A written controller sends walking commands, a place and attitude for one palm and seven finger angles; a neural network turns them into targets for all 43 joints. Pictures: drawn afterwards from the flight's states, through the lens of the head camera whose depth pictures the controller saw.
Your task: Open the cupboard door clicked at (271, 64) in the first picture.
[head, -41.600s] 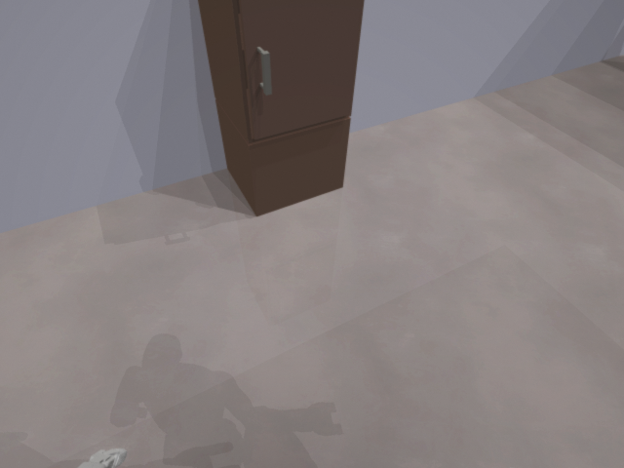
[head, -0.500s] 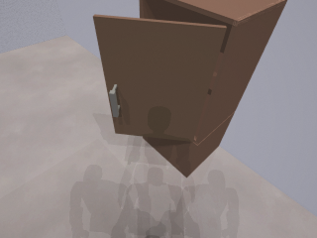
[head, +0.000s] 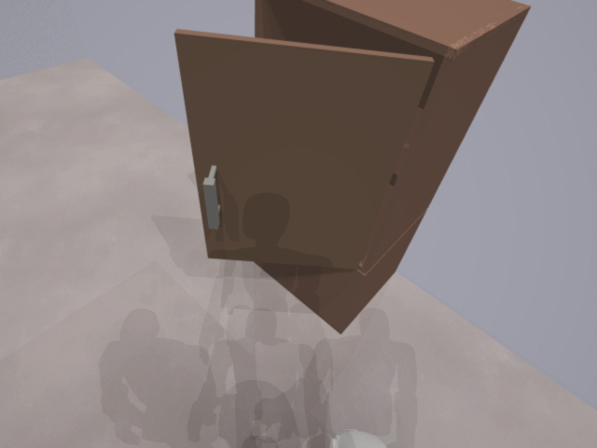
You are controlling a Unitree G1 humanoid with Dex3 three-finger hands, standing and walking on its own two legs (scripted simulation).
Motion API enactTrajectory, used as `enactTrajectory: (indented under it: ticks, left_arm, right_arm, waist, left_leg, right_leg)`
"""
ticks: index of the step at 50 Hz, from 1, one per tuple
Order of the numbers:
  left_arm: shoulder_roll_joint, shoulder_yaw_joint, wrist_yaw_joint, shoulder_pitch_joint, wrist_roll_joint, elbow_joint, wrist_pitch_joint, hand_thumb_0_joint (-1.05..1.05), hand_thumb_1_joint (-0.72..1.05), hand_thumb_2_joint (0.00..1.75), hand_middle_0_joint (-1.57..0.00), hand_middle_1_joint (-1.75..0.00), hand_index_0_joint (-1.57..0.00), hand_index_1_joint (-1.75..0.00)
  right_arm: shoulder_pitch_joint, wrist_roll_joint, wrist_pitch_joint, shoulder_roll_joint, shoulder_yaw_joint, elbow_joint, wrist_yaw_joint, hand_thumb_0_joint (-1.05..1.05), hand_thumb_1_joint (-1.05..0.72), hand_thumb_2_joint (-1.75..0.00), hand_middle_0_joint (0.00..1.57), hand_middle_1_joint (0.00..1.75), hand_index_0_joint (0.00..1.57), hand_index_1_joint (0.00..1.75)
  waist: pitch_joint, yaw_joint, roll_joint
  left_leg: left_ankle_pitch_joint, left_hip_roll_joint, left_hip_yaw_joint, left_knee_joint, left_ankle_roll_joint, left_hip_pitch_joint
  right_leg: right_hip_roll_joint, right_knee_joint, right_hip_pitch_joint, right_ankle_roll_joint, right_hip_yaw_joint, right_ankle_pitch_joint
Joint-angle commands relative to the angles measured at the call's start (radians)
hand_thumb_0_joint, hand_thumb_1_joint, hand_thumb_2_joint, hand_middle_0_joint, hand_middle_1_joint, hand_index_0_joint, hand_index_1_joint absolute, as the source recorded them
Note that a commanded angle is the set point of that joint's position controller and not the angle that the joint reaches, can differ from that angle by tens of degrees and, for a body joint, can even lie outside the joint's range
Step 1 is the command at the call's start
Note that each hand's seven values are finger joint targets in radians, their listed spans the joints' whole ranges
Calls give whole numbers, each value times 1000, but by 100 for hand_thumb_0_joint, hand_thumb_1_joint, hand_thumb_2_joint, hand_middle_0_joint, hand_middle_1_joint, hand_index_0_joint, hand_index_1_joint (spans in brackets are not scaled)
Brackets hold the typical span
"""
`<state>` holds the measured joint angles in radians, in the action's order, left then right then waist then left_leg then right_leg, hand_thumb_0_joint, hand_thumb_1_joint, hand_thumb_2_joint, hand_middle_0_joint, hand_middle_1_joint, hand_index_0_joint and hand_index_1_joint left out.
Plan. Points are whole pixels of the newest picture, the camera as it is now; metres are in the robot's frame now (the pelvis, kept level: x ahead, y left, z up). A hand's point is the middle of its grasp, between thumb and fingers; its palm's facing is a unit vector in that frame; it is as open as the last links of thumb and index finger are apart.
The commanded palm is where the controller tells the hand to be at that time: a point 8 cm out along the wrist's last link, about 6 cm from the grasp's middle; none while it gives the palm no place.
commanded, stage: shuffle to correct the standing spot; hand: left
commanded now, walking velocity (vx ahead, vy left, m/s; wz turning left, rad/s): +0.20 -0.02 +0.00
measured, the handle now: (213, 198) +0.62 +0.21 -0.09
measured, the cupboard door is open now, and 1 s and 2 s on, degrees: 40 40 40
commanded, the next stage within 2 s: come to a stop and stand still in 0.24 s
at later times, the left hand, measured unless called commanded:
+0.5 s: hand (249, 396) +0.24 +0.08 -0.17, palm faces -0.10 -0.99 -0.06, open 7.4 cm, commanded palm none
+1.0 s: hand out of the picture +0.05 +0.20 -0.19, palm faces +0.15 -0.96 -0.25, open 7.3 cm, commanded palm none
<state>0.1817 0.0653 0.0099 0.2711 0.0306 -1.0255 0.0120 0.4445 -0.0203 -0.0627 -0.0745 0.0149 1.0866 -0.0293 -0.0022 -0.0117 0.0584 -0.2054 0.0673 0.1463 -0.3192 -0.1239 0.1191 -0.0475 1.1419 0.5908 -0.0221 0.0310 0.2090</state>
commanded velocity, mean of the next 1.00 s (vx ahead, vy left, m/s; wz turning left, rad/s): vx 0.05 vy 0.03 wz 0.00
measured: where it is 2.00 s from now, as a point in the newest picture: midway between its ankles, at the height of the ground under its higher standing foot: outside the picture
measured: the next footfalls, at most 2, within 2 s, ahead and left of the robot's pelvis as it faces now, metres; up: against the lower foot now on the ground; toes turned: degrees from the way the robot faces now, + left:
right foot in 0.54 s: +0.22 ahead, -0.14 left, +0.00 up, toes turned -5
left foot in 0.92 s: +0.08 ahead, +0.11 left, +0.00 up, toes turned +4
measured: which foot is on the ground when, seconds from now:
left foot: down 0.00-0.54, up 0.56-0.90, down 0.92-1.00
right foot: up 0.00-0.52, down 0.54-0.92, up 0.94-1.00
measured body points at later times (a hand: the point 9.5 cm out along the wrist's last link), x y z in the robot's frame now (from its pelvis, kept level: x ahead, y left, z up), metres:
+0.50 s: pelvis +0.09 -0.03 -0.01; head +0.13 -0.02 +0.44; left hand +0.24 +0.13 -0.16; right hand -0.08 -0.20 -0.14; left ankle -0.01 +0.03 -0.74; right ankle +0.19 -0.14 -0.72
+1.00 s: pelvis +0.03 -0.02 -0.01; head +0.02 +0.00 +0.44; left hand +0.05 +0.25 -0.17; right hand +0.12 -0.26 -0.14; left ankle +0.04 +0.10 -0.75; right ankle +0.14 -0.13 -0.71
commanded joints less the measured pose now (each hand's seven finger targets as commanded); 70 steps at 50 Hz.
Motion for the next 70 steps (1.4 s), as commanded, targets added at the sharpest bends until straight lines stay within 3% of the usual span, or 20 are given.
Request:
enactTrajectory:
  ticks: [1, 19, 23, 25, 27, 31, 36, 40, 44, 45, 46, 47, 48, 50, 59, 63, 64, 65, 66, 70]
  left_arm:
    - [3, -7, -11, -21, -2, 60, -10, 0, 90, 90, -20, -30, -20, -30]
    - [-36, -42, -20, -319, -10, 163, -20, 0, 90, 90, -20, -30, -20, -30]
    - [-29, -43, 4, -162, -15, 128, -42, 0, 90, 90, -20, -30, -20, -30]
    - [64, -21, 22, 29, -17, 69, -57, 0, 90, 90, -20, -30, -20, -30]
    - [172, 11, 36, 115, -17, 50, -63, 0, 90, 90, -20, -30, -20, -30]
    - [93, -1, 46, -48, -14, 89, -50, 0, 90, 90, -20, -30, -20, -30]
    - [130, 30, 45, -85, -3, 124, -24, 0, 90, 90, -20, -30, -20, -30]
    - [181, 34, 35, -87, 9, 139, 0, 0, 90, 90, -20, -30, -20, -30]
    - [195, 31, 26, -99, 6, 139, 25, 0, 90, 90, -20, -30, -20, -30]
    - [146, 15, 24, -72, -1, 136, 30, 0, 90, 90, -20, -30, -20, -30]
    - [66, 0, 20, -60, -16, 149, 34, 0, 90, 90, -20, -30, -20, -30]
    - [69, 1, 16, -89, -17, 170, 36, 0, 90, 90, -20, -30, -20, -30]
    - [86, 16, 2, -62, -15, 168, 31, 0, 90, 90, -20, -30, -20, -30]
    - [85, 17, -11, 41, 1, 107, 31, 0, 90, 90, -20, -30, -20, -30]
    - [48, -2, -26, 7, -4, 106, 1, 0, 90, 90, -20, -30, -20, -30]
    - [-1, -19, -16, 172, -12, 31, -26, 0, 90, 90, -20, -30, -20, -30]
    - [31, -15, -7, 234, -7, 1, -34, 0, 90, 90, -20, -30, -20, -30]
    - [126, 1, 8, 289, -2, -14, -41, 0, 90, 90, -20, -30, -20, -30]
    - [162, 4, 11, 293, -14, -2, -38, 0, 90, 90, -20, -30, -20, -30]
    - [46, -31, 13, 140, -18, 8, -70, 0, 90, 90, -20, -30, -20, -30]
  right_arm:
    - [169, 1, -30, -115, -14, 15, -24, 0, -90, -90, 20, 30, 20, 30]
    - [296, -17, -16, -96, 3, 94, -28, 0, -90, -90, 20, 30, 20, 30]
    - [217, -1, -1, -130, -4, 75, -24, 0, -90, -90, 20, 30, 20, 30]
    - [177, 21, 5, -144, -21, 46, -15, 0, -90, -90, 20, 30, 20, 30]
    - [226, 33, 21, -116, -49, 12, -18, 0, -90, -90, 20, 30, 20, 30]
    - [90, 14, 89, -80, -61, -17, -11, 0, -90, -90, 20, 30, 20, 30]
    - [4, 0, 128, -101, -78, -68, 18, 0, -90, -90, 20, 30, 20, 30]
    - [-71, -1, 120, -122, -80, -117, 33, 0, -90, -90, 20, 30, 20, 30]
    - [71, 2, 101, -137, -75, -78, 36, 0, -90, -90, 20, 30, 20, 30]
    - [80, -3, 93, -173, -75, -78, 29, 0, -90, -90, 20, 30, 20, 30]
    - [37, -19, 84, -238, -85, -105, 23, 0, -90, -90, 20, 30, 20, 30]
    - [-79, -21, 87, -291, -88, -160, 11, 0, -90, -90, 20, 30, 20, 30]
    - [-184, -29, 85, -295, -75, -189, 6, 0, -90, -90, 20, 30, 20, 30]
    - [-254, -17, 59, -240, -62, -193, 5, 0, -90, -90, 20, 30, 20, 30]
    - [-39, -20, 38, -239, -77, -105, -4, 0, -90, -90, 20, 30, 20, 30]
    - [-65, -13, 51, -231, -67, -87, 0, 0, -90, -90, 20, 30, 20, 30]
    - [-51, -3, 52, -190, -59, -77, 5, 0, -90, -90, 20, 30, 20, 30]
    - [-81, 11, 51, -109, -41, -97, 10, 0, -90, -90, 20, 30, 20, 30]
    - [-138, 0, 54, -143, -49, -134, 16, 0, -90, -90, 20, 30, 20, 30]
    - [-83, -4, 61, -128, -54, -61, 28, 0, -90, -90, 20, 30, 20, 30]
  waist:
    - [-83, -15, -104]
    - [-102, -84, -174]
    - [-5, 1, -186]
    - [92, 74, -150]
    - [227, 56, 46]
    - [14, -9, 54]
    - [63, -5, 79]
    - [42, 20, 127]
    - [40, -50, 131]
    - [30, -52, -39]
    - [-56, -51, -358]
    - [-193, -32, -370]
    - [-230, 29, -245]
    - [-145, 81, -224]
    - [-69, -28, -206]
    - [0, 38, -178]
    - [11, 57, -64]
    - [-35, 90, 221]
    - [-81, 94, 206]
    - [-135, 2, 75]
  left_leg:
    - [385, -308, -253, 123, 16, -143]
    - [620, -308, -187, 46, -56, -200]
    - [909, -262, -119, -142, 9, -103]
    - [646, -225, -122, -299, 78, 66]
    - [-464, -33, -93, -739, 141, 286]
    - [-395, -103, -174, -878, 157, 303]
    - [-226, -94, -141, -829, 175, 274]
    - [-222, -82, -108, -582, 161, 197]
    - [-166, -23, -26, -144, 125, -124]
    - [-212, -82, -94, -16, 120, -147]
    - [-489, -304, -433, 172, 50, 9]
    - [-592, -446, -567, 285, -23, 292]
    - [-559, -446, -524, 307, -69, 404]
    - [-455, -337, -425, 243, -1, 358]
    - [-324, -352, -382, 156, -47, 93]
    - [-333, -274, -312, 12, 8, 243]
    - [-345, -195, -235, -115, 55, 365]
    - [-335, -64, -94, -388, 117, 574]
    - [-333, -92, -124, -538, 111, 552]
    - [-107, -129, -129, -622, 140, 443]
  right_leg:
    - [-13, 40, 214, 4, -10, -17]
    - [-7, -219, 155, -13, 73, 50]
    - [60, -541, -248, -16, 93, -51]
    - [-41, -664, -586, -34, 14, -430]
    - [-450, -599, -758, -278, -337, -1273]
    - [-373, -762, -324, -240, -228, -840]
    - [-292, -837, -207, -176, -154, -293]
    - [-249, -915, -161, -138, -195, 195]
    - [-146, -898, -35, -22, -142, 420]
    - [-79, -728, -7, 9, -77, 420]
    - [43, -426, 77, 54, 22, 355]
    - [33, -256, 70, 38, -42, 258]
    - [26, -127, 20, 30, -82, 174]
    - [45, 0, -5, 23, -82, 60]
    - [-10, -210, -9, 24, -1, 183]
    - [50, -670, -439, 21, 44, 153]
    - [-4, -772, -594, 10, -33, 154]
    - [-233, -917, -675, -62, -347, 286]
    - [-357, -1018, -488, -113, -481, 332]
    - [-236, -967, -389, -113, -263, -83]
